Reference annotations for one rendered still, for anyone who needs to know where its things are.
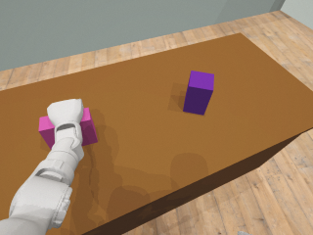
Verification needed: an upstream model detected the sponge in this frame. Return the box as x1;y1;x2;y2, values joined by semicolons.
38;108;98;150

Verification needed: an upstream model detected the table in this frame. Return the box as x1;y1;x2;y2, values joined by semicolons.
0;32;313;235

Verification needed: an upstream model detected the robot left hand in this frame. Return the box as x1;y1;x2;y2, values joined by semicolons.
47;99;84;127

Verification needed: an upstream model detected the left robot upper arm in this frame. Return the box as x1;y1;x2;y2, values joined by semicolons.
0;175;72;235

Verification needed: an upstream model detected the left robot forearm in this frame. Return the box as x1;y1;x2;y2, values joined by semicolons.
9;120;84;217

